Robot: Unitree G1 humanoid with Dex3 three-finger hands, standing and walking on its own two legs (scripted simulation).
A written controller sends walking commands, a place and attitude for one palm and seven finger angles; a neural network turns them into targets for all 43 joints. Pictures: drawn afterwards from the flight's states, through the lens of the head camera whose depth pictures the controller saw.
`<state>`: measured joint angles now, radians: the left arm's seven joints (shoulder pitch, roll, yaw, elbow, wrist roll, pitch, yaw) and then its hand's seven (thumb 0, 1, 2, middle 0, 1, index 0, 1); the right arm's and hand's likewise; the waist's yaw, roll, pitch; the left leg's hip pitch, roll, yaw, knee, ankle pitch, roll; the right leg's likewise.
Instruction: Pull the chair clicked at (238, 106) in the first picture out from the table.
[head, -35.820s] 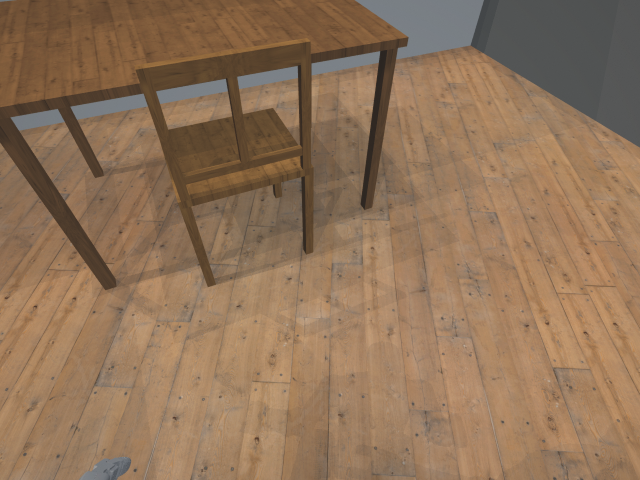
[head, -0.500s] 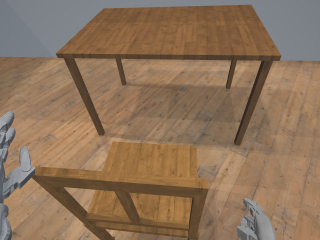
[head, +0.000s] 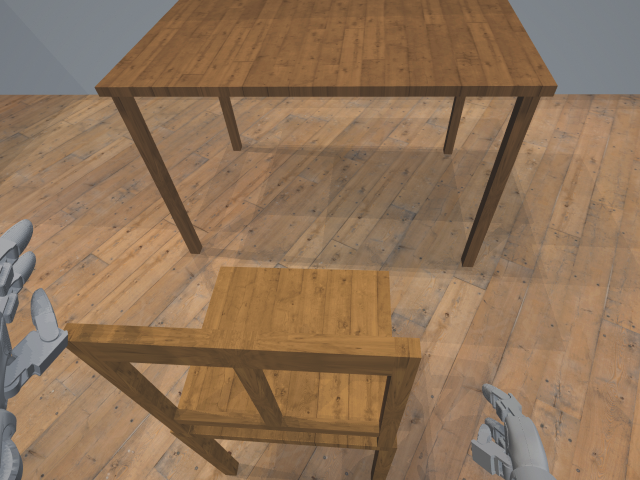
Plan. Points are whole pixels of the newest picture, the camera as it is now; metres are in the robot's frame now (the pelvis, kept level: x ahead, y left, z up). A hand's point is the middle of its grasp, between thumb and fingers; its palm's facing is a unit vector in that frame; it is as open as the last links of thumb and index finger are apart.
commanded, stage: step back with the hand held close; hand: left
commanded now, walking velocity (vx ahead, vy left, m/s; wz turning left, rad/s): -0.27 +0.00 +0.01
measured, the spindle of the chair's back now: (261, 395) +0.25 +0.13 -0.12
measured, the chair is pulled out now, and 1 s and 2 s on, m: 0.64 0.64 0.64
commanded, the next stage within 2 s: stop stepping back and stand still in 1.10 s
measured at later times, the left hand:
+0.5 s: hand (11, 435) +0.12 +0.27 +0.15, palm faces +0.43 -0.78 -0.46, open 7.4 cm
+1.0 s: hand out of the picture +0.07 +0.27 +0.17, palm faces +0.40 -0.77 -0.50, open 7.4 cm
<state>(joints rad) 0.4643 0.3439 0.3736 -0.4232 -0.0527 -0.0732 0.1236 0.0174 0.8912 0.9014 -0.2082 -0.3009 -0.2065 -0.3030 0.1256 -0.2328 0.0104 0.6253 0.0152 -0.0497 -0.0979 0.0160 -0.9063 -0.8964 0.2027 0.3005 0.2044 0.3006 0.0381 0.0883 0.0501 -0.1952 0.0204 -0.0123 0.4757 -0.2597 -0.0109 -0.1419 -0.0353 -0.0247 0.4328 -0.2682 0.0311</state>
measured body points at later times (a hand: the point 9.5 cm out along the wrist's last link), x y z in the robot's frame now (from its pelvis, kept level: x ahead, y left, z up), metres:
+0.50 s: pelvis -0.07 +0.01 -0.01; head -0.07 +0.00 +0.44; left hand +0.09 +0.30 +0.17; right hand +0.11 -0.25 -0.10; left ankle +0.00 +0.13 -0.74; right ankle -0.02 -0.14 -0.74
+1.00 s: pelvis -0.13 +0.01 -0.01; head -0.10 +0.01 +0.44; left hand +0.05 +0.31 +0.19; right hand +0.05 -0.23 -0.10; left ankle -0.10 +0.11 -0.74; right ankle -0.15 -0.13 -0.74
